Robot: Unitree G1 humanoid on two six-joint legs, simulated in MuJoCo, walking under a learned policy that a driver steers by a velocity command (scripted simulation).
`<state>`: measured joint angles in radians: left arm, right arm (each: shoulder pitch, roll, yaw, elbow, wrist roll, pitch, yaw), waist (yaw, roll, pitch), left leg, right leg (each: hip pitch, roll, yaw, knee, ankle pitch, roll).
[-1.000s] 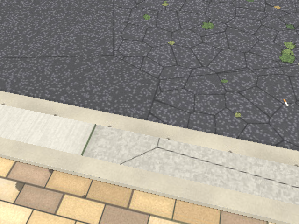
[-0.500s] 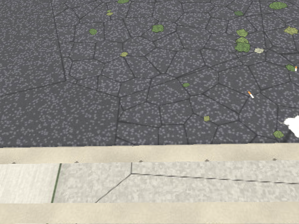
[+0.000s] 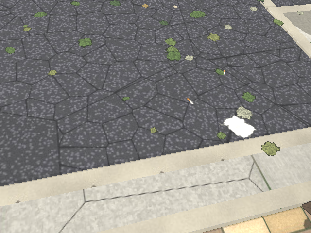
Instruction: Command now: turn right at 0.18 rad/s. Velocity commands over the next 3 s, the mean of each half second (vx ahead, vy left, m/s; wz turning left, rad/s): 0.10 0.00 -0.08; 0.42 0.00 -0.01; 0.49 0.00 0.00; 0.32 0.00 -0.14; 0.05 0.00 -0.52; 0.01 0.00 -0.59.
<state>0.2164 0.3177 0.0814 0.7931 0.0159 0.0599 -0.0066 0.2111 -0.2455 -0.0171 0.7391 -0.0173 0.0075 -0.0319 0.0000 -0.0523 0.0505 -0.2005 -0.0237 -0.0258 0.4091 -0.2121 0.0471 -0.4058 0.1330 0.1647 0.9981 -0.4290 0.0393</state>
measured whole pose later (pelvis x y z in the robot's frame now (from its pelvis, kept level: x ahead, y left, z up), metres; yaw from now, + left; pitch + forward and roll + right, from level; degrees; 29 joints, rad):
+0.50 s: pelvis +0.02 +0.00 +0.00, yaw -1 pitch -1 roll -1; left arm 0.31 0.26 0.04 0.97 0.02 -0.01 0.01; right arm 0.29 -0.28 -0.04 0.88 -0.03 -0.01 0.02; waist 0.01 0.00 0.00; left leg -0.29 0.00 0.04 0.65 -0.39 0.07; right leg -0.04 0.04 0.08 0.35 -0.29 -0.04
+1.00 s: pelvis +0.23 +0.02 -0.02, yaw +0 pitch +1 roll +0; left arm -0.03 0.22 0.00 0.85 0.03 -0.03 -0.04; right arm 0.50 -0.19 -0.01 1.04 -0.02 -0.08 0.00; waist -0.07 -0.02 0.06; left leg 0.19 -0.06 0.02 0.14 -0.35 0.07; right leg -0.57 -0.01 -0.10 0.60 -0.08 -0.08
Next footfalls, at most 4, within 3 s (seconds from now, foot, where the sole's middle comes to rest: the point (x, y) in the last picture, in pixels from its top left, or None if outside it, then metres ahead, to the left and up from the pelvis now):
0.18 right None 0.00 -0.12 -0.78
0.56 left None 0.09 0.10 -0.78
1.06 right None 0.43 -0.06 -0.78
1.62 left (126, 173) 0.75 0.11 -0.78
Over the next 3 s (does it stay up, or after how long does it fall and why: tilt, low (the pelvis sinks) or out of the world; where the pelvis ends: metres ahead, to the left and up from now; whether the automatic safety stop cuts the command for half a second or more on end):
stays up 0.76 0.06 -0.01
